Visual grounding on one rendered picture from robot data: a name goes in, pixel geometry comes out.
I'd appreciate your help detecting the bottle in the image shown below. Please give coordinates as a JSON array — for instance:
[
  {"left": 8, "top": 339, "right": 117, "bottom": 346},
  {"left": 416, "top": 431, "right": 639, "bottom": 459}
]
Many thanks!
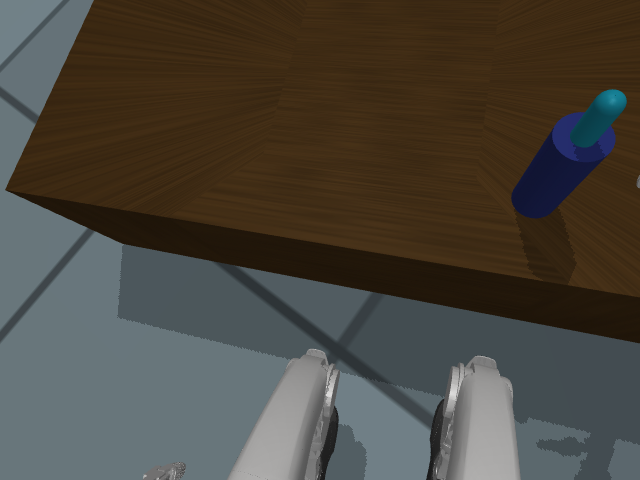
[{"left": 511, "top": 89, "right": 627, "bottom": 218}]

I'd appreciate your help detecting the left robot foot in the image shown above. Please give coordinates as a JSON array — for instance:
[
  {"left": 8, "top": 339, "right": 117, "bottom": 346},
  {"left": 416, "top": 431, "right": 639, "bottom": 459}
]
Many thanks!
[{"left": 304, "top": 406, "right": 339, "bottom": 480}]

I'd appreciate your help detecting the left robot hand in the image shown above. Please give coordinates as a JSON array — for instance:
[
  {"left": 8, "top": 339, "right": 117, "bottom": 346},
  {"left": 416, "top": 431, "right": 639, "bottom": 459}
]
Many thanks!
[{"left": 142, "top": 462, "right": 186, "bottom": 480}]

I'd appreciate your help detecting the right robot foot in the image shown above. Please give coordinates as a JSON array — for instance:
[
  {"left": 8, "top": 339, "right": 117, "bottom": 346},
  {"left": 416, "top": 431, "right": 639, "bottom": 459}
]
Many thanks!
[{"left": 426, "top": 398, "right": 445, "bottom": 480}]

